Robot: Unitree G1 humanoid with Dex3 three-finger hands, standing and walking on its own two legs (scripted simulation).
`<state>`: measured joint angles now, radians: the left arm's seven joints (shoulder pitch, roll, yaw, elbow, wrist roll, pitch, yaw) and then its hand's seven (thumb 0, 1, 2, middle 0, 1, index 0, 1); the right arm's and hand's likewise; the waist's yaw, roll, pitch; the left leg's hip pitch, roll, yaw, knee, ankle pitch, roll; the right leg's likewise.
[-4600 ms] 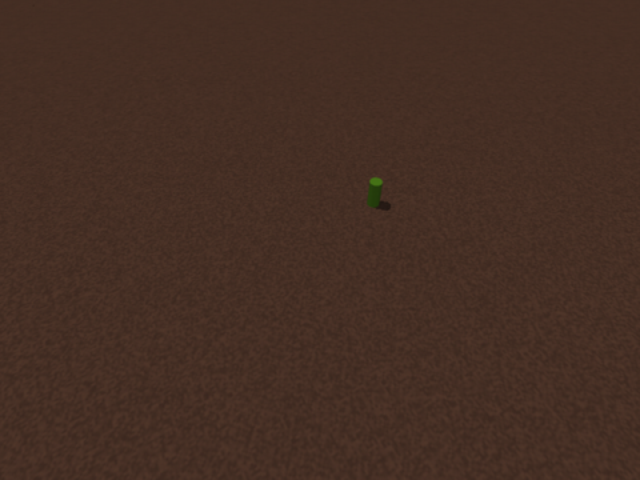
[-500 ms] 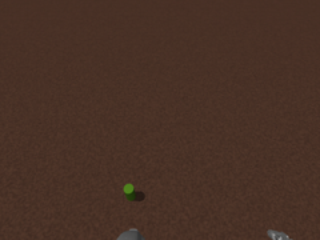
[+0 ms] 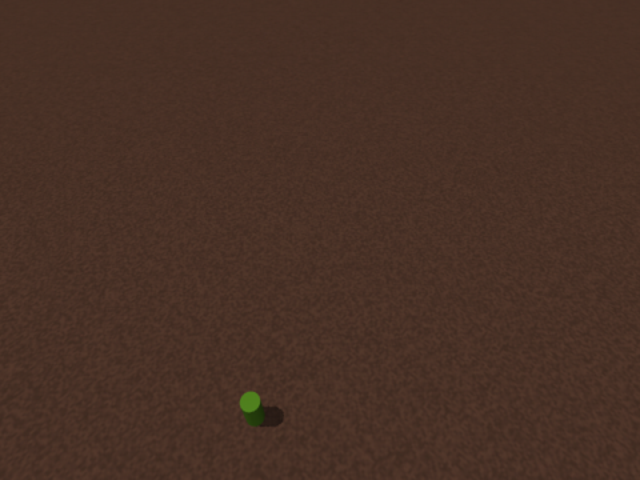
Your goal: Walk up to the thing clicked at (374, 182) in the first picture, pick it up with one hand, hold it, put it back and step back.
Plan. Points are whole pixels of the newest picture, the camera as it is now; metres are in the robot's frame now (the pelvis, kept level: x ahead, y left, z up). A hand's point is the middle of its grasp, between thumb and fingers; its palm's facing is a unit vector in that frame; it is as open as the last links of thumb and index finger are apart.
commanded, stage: walk up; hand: left
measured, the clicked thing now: (252, 409) +0.43 +0.21 -0.71
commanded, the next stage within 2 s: none
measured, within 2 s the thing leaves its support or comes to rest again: neither
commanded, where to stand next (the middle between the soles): +0.11 +0.00 m, yaw +1 degrees
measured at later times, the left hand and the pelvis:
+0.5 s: hand out of the picture +0.09 +0.26 -0.15, palm faces -0.02 -0.94 -0.34, open 7.4 cm; pelvis +0.01 +0.01 +0.00, yaw +0 degrees
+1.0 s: hand out of the picture +0.08 +0.26 -0.15, palm faces +0.00 -0.94 -0.34, open 7.4 cm; pelvis +0.01 +0.00 +0.00, yaw +0 degrees
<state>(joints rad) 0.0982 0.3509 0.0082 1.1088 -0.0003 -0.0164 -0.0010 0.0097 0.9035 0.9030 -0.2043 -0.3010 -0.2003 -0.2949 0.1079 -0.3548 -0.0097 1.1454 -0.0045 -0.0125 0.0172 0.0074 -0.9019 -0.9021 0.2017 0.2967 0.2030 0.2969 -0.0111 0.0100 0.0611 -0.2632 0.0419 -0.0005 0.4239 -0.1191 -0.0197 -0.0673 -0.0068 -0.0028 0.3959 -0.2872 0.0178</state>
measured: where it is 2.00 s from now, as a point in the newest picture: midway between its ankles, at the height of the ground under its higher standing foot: outside the picture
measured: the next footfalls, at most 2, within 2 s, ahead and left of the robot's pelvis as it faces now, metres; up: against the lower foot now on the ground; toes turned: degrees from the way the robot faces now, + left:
right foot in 1.66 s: +0.20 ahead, -0.11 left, +0.00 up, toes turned +1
